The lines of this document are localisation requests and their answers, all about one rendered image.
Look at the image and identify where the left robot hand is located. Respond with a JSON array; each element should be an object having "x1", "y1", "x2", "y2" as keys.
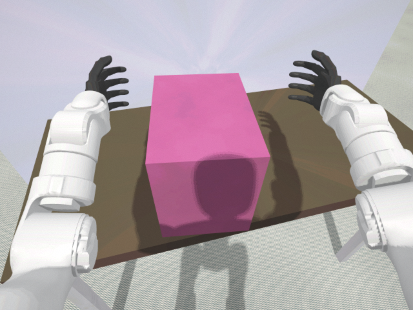
[{"x1": 85, "y1": 56, "x2": 129, "y2": 111}]

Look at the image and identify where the carton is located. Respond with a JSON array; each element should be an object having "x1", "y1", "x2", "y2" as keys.
[{"x1": 145, "y1": 73, "x2": 270, "y2": 237}]

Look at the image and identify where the table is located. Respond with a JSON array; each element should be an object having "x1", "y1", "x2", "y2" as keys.
[{"x1": 0, "y1": 80, "x2": 413, "y2": 310}]

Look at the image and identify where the robot right forearm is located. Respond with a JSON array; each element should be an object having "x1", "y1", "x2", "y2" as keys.
[{"x1": 319, "y1": 85, "x2": 413, "y2": 191}]

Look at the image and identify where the right robot hand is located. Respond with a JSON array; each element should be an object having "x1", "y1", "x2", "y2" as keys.
[{"x1": 288, "y1": 50, "x2": 341, "y2": 111}]

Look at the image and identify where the robot left forearm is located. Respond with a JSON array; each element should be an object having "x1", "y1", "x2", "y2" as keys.
[{"x1": 10, "y1": 90, "x2": 111, "y2": 272}]

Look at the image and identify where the left robot upper arm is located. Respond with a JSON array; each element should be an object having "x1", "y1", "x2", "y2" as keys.
[{"x1": 0, "y1": 212, "x2": 98, "y2": 310}]

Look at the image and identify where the right robot upper arm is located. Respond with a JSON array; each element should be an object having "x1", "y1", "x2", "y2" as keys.
[{"x1": 355, "y1": 181, "x2": 413, "y2": 310}]

